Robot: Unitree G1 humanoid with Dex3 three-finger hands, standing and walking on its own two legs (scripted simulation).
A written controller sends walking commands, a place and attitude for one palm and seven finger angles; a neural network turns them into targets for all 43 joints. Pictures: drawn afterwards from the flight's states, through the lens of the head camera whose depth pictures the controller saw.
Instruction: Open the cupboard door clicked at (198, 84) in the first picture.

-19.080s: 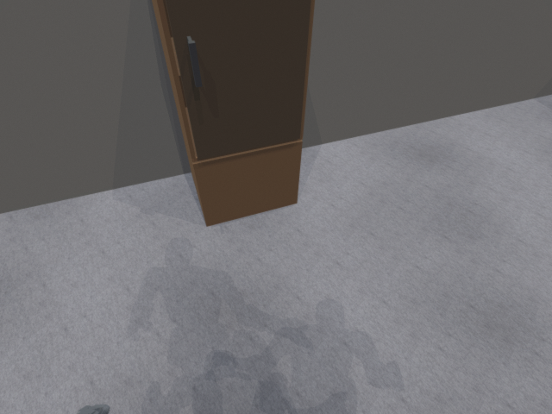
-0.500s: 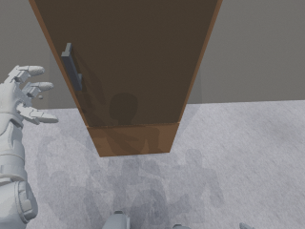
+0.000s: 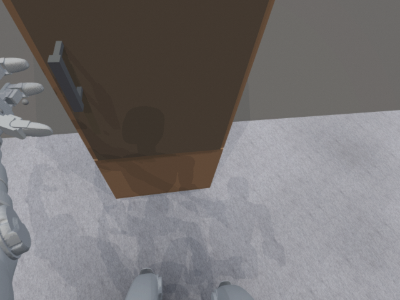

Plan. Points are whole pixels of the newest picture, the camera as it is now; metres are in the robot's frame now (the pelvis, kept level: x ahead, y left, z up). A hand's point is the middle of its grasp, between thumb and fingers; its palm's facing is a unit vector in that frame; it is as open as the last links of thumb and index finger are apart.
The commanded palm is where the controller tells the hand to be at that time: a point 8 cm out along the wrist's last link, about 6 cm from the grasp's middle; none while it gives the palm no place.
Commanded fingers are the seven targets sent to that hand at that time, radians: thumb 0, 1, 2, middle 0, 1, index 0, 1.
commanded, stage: move the hooked fingers beside the handle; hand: left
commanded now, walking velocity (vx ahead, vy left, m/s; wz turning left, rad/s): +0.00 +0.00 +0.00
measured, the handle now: (69, 78) +0.53 +0.25 +0.10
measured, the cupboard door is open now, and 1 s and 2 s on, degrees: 0 0 0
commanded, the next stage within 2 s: slide the fingers in behind the handle in 0.86 s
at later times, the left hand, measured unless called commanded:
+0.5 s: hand (23, 100) +0.46 +0.31 +0.10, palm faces +0.12 -0.99 +0.03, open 14.0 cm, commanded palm +0.44 +0.35 +0.10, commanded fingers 0.00 -0.50 0.30 -0.30 -1.20 -0.30 -1.20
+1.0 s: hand (33, 100) +0.46 +0.30 +0.10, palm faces +0.14 -0.99 +0.02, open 14.0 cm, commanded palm +0.44 +0.34 +0.09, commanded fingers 0.00 -0.50 0.30 -0.30 -1.20 -0.30 -1.20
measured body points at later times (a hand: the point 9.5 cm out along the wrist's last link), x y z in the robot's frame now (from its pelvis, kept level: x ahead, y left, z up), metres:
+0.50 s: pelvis +0.01 +0.01 +0.00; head +0.11 +0.05 +0.44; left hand +0.45 +0.37 +0.10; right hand +0.03 -0.26 -0.10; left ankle +0.06 +0.11 -0.68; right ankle -0.02 -0.13 -0.68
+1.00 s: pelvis +0.00 +0.00 +0.00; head +0.10 +0.03 +0.44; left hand +0.45 +0.35 +0.10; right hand +0.04 -0.27 -0.10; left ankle +0.06 +0.11 -0.68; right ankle -0.02 -0.13 -0.68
